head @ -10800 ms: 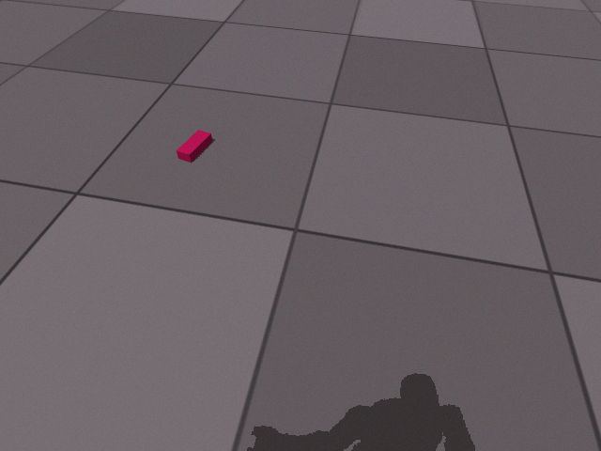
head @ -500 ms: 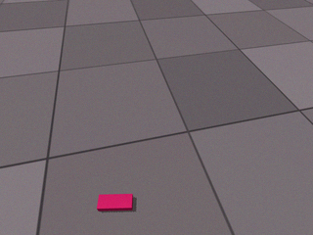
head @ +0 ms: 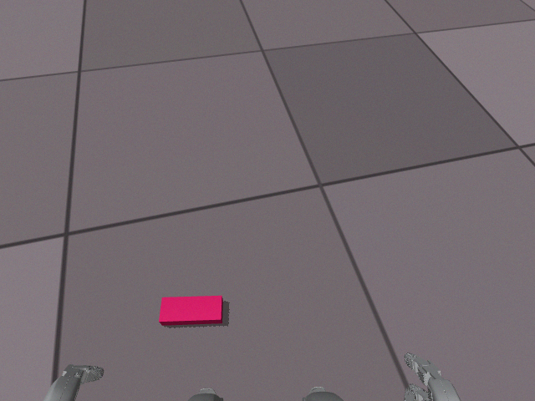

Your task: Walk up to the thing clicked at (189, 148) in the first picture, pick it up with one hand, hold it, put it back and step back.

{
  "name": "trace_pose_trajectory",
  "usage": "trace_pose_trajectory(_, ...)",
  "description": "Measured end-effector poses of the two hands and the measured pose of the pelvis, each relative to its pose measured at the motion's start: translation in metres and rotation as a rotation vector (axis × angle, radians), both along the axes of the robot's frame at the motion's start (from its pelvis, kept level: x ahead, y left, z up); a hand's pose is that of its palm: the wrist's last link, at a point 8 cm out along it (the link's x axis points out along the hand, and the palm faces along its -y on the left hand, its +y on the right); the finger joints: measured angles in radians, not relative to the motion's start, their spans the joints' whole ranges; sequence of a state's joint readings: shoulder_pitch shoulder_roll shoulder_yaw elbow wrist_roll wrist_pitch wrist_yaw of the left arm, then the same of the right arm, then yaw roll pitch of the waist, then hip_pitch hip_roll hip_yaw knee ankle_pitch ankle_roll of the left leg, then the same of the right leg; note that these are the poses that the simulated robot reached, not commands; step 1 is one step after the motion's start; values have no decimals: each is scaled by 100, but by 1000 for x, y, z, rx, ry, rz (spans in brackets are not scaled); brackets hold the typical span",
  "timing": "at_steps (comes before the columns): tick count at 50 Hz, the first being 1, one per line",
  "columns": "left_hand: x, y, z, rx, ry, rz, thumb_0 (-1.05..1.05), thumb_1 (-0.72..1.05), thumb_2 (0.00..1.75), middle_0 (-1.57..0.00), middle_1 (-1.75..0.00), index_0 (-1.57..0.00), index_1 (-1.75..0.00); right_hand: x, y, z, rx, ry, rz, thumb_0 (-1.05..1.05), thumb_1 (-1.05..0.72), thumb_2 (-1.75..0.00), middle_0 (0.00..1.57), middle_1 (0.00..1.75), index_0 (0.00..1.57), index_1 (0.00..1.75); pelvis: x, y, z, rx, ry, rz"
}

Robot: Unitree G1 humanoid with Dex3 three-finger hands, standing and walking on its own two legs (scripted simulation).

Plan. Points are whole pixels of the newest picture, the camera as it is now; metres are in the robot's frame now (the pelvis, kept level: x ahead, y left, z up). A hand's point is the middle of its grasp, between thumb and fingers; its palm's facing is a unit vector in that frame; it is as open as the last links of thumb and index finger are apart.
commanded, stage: rise first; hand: left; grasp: from above
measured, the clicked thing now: (192, 310) +0.45 +0.23 -0.70
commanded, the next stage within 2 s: none
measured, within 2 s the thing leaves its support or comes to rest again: neither
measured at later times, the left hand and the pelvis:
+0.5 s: hand out of the picture +0.13 +0.27 -0.21, palm faces -0.26 -0.82 -0.52, open 14.2 cm; pelvis -0.02 +0.00 -0.07, yaw +0 degrees
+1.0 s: hand (141, 354) +0.27 +0.29 -0.42, palm faces -0.49 -0.31 -0.82, open 14.1 cm; pelvis -0.09 +0.00 -0.28, yaw -2 degrees
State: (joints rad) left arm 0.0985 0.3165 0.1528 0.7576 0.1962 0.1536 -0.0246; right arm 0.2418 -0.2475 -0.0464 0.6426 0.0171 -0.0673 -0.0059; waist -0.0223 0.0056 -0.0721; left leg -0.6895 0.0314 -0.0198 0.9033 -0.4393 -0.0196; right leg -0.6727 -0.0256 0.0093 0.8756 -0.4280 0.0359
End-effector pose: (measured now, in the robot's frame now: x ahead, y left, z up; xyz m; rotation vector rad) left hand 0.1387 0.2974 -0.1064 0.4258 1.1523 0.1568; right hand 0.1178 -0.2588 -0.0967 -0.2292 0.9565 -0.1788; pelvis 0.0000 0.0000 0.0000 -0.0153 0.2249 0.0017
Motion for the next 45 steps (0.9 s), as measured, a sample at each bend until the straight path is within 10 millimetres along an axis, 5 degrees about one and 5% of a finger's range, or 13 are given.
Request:
trace_pose_trajectory(13, -8, -2, -23, 49, -16, -78, 0, -52, 99, -7, -108, -7, -108, 35, 14, -22, -13, -116, 58, 1, -88, -89, 20, 30, 20, 29, -4, 4, -36, -20, 79, 8)
trace_pose_trajectory(25, -8, 4, -59, 129, -9, -193, 0, -54, 98, -7, -108, -7, -107, 40, 19, -54, -16, -174, 114, 1, -90, -90, 20, 30, 20, 30, -19, 3, -74, -27, 161, 11)
trace_pose_trajectory(36, 61, 7, -154, 305, -127, -496, 0, -54, 99, -8, -108, -7, -108, 21, -3, -163, -40, -94, 134, 1, -88, -89, 20, 30, 20, 30, -46, 0, -167, -20, 305, 2)
trace_pose_trajectory(45, 114, 3, -223, 450, -191, -709, 0, -54, 100, -8, -108, -8, -108, -28, -15, -264, -23, 75, 111, 1, -90, -90, 20, 30, 20, 29, -72, -4, -242, -24, 370, -9)
